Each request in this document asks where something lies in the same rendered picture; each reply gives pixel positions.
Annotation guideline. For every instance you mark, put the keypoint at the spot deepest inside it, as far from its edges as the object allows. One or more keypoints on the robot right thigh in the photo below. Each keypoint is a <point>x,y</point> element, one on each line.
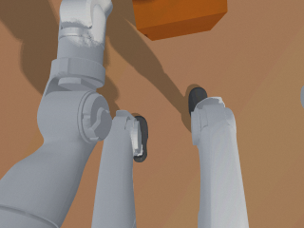
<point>222,201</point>

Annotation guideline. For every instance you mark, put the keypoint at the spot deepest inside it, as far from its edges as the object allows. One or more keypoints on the carton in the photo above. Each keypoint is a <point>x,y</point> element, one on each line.
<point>161,19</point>

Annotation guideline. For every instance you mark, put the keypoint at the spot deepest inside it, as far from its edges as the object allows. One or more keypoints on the robot left thigh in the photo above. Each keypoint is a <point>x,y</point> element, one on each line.
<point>114,204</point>

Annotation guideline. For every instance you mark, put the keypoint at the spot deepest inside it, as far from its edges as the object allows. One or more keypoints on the robot left forearm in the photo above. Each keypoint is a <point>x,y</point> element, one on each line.
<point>81,45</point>

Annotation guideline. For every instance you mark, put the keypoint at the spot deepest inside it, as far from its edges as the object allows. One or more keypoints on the robot thigh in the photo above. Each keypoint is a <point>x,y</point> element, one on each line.
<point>114,204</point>
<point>222,201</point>

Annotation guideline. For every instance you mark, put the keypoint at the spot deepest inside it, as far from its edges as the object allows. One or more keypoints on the left robot upper arm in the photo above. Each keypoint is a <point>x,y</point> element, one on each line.
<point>38,191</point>

